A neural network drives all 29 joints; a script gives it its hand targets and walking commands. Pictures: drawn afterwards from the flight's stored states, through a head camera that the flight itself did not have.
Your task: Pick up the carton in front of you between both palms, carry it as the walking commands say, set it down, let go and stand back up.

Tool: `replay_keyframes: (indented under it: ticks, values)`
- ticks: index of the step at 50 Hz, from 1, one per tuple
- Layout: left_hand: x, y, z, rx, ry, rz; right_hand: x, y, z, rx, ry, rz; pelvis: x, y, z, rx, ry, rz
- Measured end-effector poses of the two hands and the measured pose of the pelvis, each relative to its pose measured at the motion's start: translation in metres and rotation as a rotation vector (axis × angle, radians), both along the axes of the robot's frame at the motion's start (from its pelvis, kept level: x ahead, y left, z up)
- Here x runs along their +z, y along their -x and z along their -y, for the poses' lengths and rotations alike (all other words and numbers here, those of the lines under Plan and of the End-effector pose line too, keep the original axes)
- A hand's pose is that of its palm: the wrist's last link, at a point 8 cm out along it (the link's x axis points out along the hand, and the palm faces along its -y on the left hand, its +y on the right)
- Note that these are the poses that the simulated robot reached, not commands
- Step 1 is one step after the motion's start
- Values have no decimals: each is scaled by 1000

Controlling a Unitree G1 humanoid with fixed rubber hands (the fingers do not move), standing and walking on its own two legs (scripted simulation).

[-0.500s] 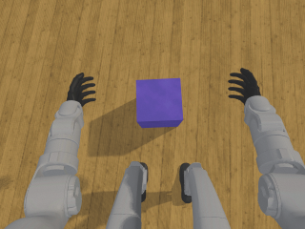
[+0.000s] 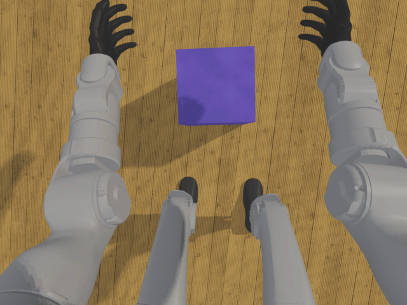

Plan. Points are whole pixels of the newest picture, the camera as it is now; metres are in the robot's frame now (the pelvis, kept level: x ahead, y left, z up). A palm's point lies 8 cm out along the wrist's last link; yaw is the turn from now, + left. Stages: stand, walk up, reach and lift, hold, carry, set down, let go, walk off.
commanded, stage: reach and lift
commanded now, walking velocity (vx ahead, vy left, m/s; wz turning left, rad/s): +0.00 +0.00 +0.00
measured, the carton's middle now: (215, 92) +0.50 +0.03 -0.51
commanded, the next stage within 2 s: none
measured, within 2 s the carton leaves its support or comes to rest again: leaves its support in 1.60 s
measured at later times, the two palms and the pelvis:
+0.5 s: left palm (144, 88) +0.49 +0.22 -0.36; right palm (289, 82) +0.51 -0.16 -0.36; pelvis -0.05 -0.01 -0.21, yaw +1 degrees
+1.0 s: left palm (156, 89) +0.50 +0.21 -0.44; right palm (276, 83) +0.52 -0.15 -0.44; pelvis -0.04 +0.00 -0.26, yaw +1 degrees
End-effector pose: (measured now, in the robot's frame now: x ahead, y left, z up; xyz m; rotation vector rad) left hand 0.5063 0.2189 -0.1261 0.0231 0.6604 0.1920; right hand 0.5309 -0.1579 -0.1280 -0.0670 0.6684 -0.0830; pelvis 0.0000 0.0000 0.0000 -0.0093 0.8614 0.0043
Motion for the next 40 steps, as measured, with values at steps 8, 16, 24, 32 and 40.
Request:
replay_keyframes:
  ticks: [8,16,24,32,40]
  values:
    - [-88,15,-3,24,-8,-40,-91,16,2,-4,9,-33,-61,-2,1,3,-3,-89]
    - [-174,21,-7,26,-20,-26,-177,20,4,9,22,-13,-143,21,5,7,-6,-45]
    - [-229,18,-3,21,-9,-31,-229,18,1,-1,11,-21,-204,45,6,6,-6,66]
    - [-284,18,5,4,2,-78,-282,20,-3,2,7,-67,-238,54,4,8,-3,140]
    - [-315,13,8,-1,-3,-85,-315,18,-2,9,9,-68,-256,47,2,8,-3,206]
